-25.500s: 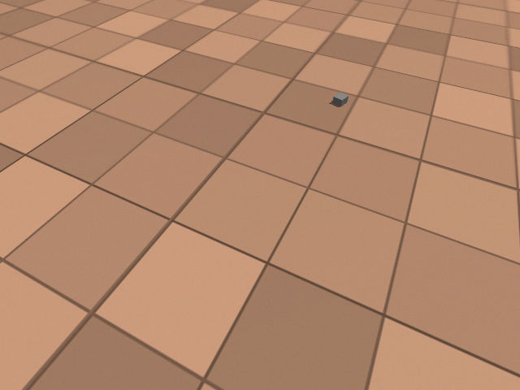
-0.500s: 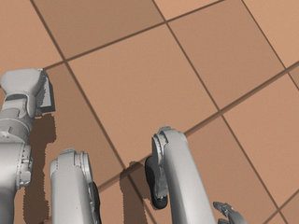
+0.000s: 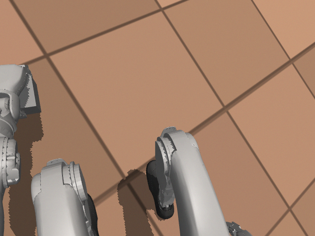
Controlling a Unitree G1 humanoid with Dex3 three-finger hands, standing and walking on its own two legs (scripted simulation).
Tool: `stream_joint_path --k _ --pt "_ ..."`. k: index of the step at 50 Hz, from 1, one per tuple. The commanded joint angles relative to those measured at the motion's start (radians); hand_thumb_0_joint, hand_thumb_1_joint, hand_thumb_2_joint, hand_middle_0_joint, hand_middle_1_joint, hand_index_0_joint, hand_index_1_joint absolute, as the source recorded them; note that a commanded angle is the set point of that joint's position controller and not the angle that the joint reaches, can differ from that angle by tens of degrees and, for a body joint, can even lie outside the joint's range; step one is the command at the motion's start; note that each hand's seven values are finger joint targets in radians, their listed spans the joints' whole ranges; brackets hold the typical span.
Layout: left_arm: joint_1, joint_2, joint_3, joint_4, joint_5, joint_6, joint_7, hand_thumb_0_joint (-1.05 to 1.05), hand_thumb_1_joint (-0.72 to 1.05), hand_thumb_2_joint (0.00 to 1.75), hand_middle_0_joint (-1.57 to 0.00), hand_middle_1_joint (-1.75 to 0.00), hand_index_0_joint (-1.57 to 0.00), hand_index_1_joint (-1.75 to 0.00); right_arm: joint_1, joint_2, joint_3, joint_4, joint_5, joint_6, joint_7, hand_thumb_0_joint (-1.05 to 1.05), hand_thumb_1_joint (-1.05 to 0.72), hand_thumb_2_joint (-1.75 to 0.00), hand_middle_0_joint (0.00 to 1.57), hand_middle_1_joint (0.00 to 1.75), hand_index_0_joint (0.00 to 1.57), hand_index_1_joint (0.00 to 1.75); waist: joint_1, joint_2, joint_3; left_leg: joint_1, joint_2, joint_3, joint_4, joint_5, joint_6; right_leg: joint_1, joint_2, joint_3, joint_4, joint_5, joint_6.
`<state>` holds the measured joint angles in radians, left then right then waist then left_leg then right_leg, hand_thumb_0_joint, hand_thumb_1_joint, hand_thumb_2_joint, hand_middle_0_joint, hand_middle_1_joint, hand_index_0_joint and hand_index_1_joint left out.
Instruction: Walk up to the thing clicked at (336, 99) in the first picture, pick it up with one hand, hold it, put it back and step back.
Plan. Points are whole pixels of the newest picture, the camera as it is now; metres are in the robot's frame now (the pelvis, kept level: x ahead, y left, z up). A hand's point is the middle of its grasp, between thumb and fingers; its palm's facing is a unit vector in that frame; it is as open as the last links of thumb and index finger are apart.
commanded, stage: lower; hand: left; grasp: from above
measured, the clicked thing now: (20, 96) +0.51 +0.21 -0.20
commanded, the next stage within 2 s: rest in 0.40 s
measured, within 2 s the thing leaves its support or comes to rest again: neither
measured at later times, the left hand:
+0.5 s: hand (24, 101) +0.50 +0.21 -0.23, palm faces -0.46 -0.03 -0.89, open 11.1 cm
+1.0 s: hand (29, 103) +0.51 +0.21 -0.27, palm faces -0.46 -0.08 -0.88, open 11.1 cm
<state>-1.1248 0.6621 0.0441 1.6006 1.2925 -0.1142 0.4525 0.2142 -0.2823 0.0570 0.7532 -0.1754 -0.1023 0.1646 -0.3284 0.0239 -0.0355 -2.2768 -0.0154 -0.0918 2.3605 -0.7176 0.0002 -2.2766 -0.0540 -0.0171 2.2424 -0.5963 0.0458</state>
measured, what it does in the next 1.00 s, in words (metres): stands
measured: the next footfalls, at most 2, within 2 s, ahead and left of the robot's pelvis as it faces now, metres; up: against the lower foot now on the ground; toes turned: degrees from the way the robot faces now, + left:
none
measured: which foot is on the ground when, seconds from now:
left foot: down 0.00-1.00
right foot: down 0.00-1.00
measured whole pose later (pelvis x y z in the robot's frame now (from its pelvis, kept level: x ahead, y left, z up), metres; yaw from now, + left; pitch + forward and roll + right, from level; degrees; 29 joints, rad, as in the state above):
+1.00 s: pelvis +0.00 +0.01 -0.04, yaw -5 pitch +32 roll -12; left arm -1.16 0.88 0.15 1.76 1.36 -0.16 0.59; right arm 0.20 -0.34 0.18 0.69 -0.25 -0.19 0.29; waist -0.43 -0.06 0.13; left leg -2.35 -0.02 -0.18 2.53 -0.74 0.01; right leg -2.31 -0.03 -0.09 2.33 -0.58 0.07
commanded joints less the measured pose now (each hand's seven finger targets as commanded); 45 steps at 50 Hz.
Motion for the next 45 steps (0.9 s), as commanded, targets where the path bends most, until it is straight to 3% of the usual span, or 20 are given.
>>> stream_joint_path --k 1,5,7,9,13,14,17,20,21,22,25,27,29,30,34,35,36,37,40,45 --pt "-0.382 0.224 0.031 -0.188 -0.016 -0.005 0.036 0.00 0.69 0.88 -1.12 -0.63 -1.09 -0.65 0.244 -0.264 -0.075 -0.005 0.008 0.001 -0.010 0.00 -0.91 -0.90 0.20 0.30 0.20 0.30 -0.023 0.261 -0.735 0.450 -0.022 0.078 -0.259 0.209 0.026 0.452 0.040 -0.116 -0.192 0.174 -0.076" --pt "-0.408 0.200 0.012 -0.187 -0.023 -0.012 0.032 0.00 0.67 0.87 -1.10 -0.63 -1.08 -0.66 0.251 -0.266 -0.068 -0.002 0.001 -0.008 0.003 0.00 -0.91 -0.90 0.20 0.30 0.20 0.30 -0.050 0.277 -0.706 0.458 -0.016 0.074 -0.234 0.221 0.023 0.425 0.041 -0.122 -0.176 0.194 -0.074" --pt "-0.355 0.219 0.027 -0.153 -0.016 -0.011 0.038 0.00 0.59 0.88 -1.04 -0.64 -1.02 -0.67 0.253 -0.271 -0.069 0.006 0.005 -0.005 0.002 0.00 -0.91 -0.90 0.20 0.30 0.20 0.30 -0.027 0.282 -0.723 0.450 -0.019 0.072 -0.239 0.241 0.021 0.446 0.045 -0.125 -0.170 0.206 -0.077" --pt "-0.379 0.200 0.010 -0.139 -0.015 -0.020 0.044 0.00 0.57 0.84 -1.02 -0.64 -1.00 -0.65 0.243 -0.269 -0.057 -0.001 0.002 -0.009 0.009 0.00 -0.91 -0.90 0.20 0.30 0.20 0.30 -0.050 0.264 -0.671 0.406 -0.019 0.071 -0.222 0.217 0.025 0.415 0.048 -0.128 -0.164 0.187 -0.074" --pt "-0.374 0.236 0.027 -0.109 -0.001 -0.033 0.065 0.00 0.54 0.84 -1.00 -0.64 -0.98 -0.66 0.236 -0.274 -0.050 -0.002 -0.003 -0.014 0.012 0.00 -0.91 -0.90 0.20 0.30 0.20 0.30 -0.043 0.268 -0.674 0.378 -0.023 0.074 -0.206 0.199 0.027 0.425 0.050 -0.130 -0.154 0.173 -0.074" --pt "-0.385 0.237 0.030 -0.081 0.011 -0.035 0.068 0.00 0.56 0.82 -0.99 -0.65 -0.98 -0.66 0.245 -0.279 -0.046 -0.003 -0.013 -0.020 0.017 0.00 -0.91 -0.90 0.20 0.30 0.20 0.30 -0.068 0.262 -0.640 0.382 -0.021 0.072 -0.193 0.198 0.026 0.401 0.047 -0.135 -0.148 0.175 -0.072" --pt "-0.374 0.260 0.041 -0.102 0.023 -0.040 0.086 0.00 0.54 0.82 -0.98 -0.66 -0.97 -0.67 0.237 -0.287 -0.046 -0.005 -0.013 -0.021 0.019 0.00 -0.91 -0.90 0.20 0.30 0.20 0.30 -0.047 0.316 -0.684 0.427 -0.020 0.064 -0.203 0.209 0.018 0.397 0.051 -0.143 -0.136 0.178 -0.077" --pt "-0.397 0.204 0.005 -0.042 0.031 -0.037 0.102 0.00 0.56 0.79 -0.98 -0.65 -0.98 -0.65 0.216 -0.285 -0.032 -0.009 -0.030 -0.033 0.035 0.00 -0.91 -0.90 0.20 0.30 0.20 0.30 -0.093 0.327 -0.626 0.431 -0.014 0.051 -0.184 0.176 0.015 0.331 0.055 -0.159 -0.116 0.161 -0.076" --pt "-0.437 0.245 0.025 -0.096 0.033 -0.046 0.111 0.00 0.57 0.78 -0.97 -0.66 -0.98 -0.65 0.222 -0.297 -0.035 -0.008 -0.035 -0.039 0.039 0.00 -0.91 -0.90 0.20 0.30 0.20 0.30 -0.101 0.338 -0.634 0.426 -0.014 0.051 -0.174 0.174 0.019 0.338 0.054 -0.161 -0.122 0.166 -0.072" --pt "-0.426 0.303 0.061 -0.129 0.042 -0.044 0.121 0.00 0.56 0.78 -0.96 -0.67 -0.97 -0.66 0.239 -0.309 -0.037 -0.011 -0.035 -0.038 0.039 0.00 -0.91 -0.90 0.20 0.30 0.20 0.30 -0.077 0.371 -0.673 0.457 -0.015 0.048 -0.188 0.217 0.013 0.366 0.048 -0.160 -0.115 0.196 -0.071" --pt "-0.428 0.284 0.053 -0.098 0.034 -0.042 0.133 0.00 0.56 0.81 -0.98 -0.66 -0.98 -0.67 0.223 -0.308 -0.026 -0.017 -0.045 -0.051 0.056 0.00 -0.91 -0.90 0.20 0.30 0.20 0.30 -0.103 0.357 -0.630 0.424 -0.011 0.050 -0.160 0.199 0.016 0.351 0.054 -0.166 -0.105 0.189 -0.070" --pt "-0.375 0.305 0.070 -0.099 0.041 -0.038 0.142 0.00 0.53 0.84 -0.96 -0.64 -0.95 -0.65 0.237 -0.313 -0.027 -0.014 -0.039 -0.049 0.060 0.00 -0.90 -0.90 0.20 0.30 0.20 0.30 -0.079 0.372 -0.662 0.439 -0.012 0.046 -0.169 0.240 0.013 0.383 0.053 -0.169 -0.100 0.217 -0.071" --pt "-0.388 0.265 0.047 -0.045 0.033 -0.035 0.142 0.00 0.53 0.84 -0.96 -0.63 -0.96 -0.64 0.218 -0.309 -0.016 -0.023 -0.047 -0.055 0.071 0.00 -0.90 -0.90 0.20 0.30 0.20 0.30 -0.114 0.334 -0.631 0.407 -0.010 0.045 -0.139 0.230 0.018 0.370 0.059 -0.174 -0.092 0.221 -0.069" --pt "-0.365 0.261 0.035 -0.037 0.038 -0.032 0.143 0.00 0.52 0.83 -0.95 -0.64 -0.95 -0.64 0.234 -0.316 -0.014 -0.008 -0.047 -0.055 0.074 0.00 -0.90 -0.89 0.20 0.30 0.20 0.30 -0.107 0.352 -0.632 0.428 -0.009 0.041 -0.152 0.242 0.014 0.368 0.060 -0.176 -0.098 0.226 -0.068" --pt "-0.358 0.288 0.047 0.002 0.027 -0.027 0.149 0.00 0.52 0.83 -0.95 -0.64 -0.94 -0.65 0.231 -0.332 0.000 -0.019 -0.051 -0.066 0.087 0.00 -0.90 -0.90 0.20 0.30 0.20 0.30 -0.109 0.346 -0.594 0.410 -0.006 0.028 -0.142 0.231 0.014 0.366 0.060 -0.183 -0.088 0.219 -0.069" --pt "-0.382 0.307 0.057 -0.029 0.029 -0.031 0.154 0.00 0.53 0.82 -0.96 -0.63 -0.95 -0.63 0.225 -0.335 0.003 -0.026 -0.055 -0.070 0.091 0.00 -0.90 -0.89 0.20 0.30 0.20 0.30 -0.129 0.355 -0.600 0.415 -0.003 0.026 -0.137 0.248 0.013 0.376 0.062 -0.186 -0.084 0.235 -0.067" --pt "-0.369 0.321 0.059 -0.034 0.030 -0.032 0.159 0.00 0.52 0.80 -0.94 -0.63 -0.94 -0.63 0.226 -0.334 0.010 -0.030 -0.052 -0.069 0.092 0.00 -0.90 -0.90 0.20 0.30 0.20 0.30 -0.111 0.368 -0.620 0.422 -0.006 0.032 -0.138 0.260 0.015 0.407 0.066 -0.184 -0.090 0.244 -0.068" --pt "-0.355 0.363 0.098 -0.021 0.031 -0.032 0.167 0.00 0.52 0.81 -0.94 -0.64 -0.94 -0.64 0.235 -0.347 0.007 -0.031 -0.056 -0.069 0.093 0.00 -0.90 -0.90 0.20 0.30 0.20 0.30 -0.118 0.355 -0.623 0.422 -0.003 0.027 -0.133 0.284 0.014 0.424 0.063 -0.187 -0.085 0.266 -0.065" --pt "-0.347 0.389 0.122 -0.002 0.040 -0.036 0.170 0.00 0.54 0.83 -0.97 -0.63 -0.96 -0.64 0.244 -0.355 0.011 -0.032 -0.060 -0.072 0.104 0.00 -0.90 -0.90 0.20 0.30 0.20 0.30 -0.131 0.373 -0.601 0.420 0.000 0.024 -0.129 0.292 0.011 0.420 0.065 -0.192 -0.079 0.268 -0.066" --pt "-0.366 0.408 0.122 0.019 0.053 -0.052 0.187 0.00 0.55 0.79 -0.96 -0.63 -0.97 -0.63 0.223 -0.369 0.026 -0.045 -0.063 -0.079 0.108 0.00 -0.90 -0.90 0.20 0.30 0.20 0.30 -0.148 0.398 -0.555 0.415 0.001 0.007 -0.126 0.233 0.008 0.380 0.067 -0.206 -0.076 0.220 -0.070"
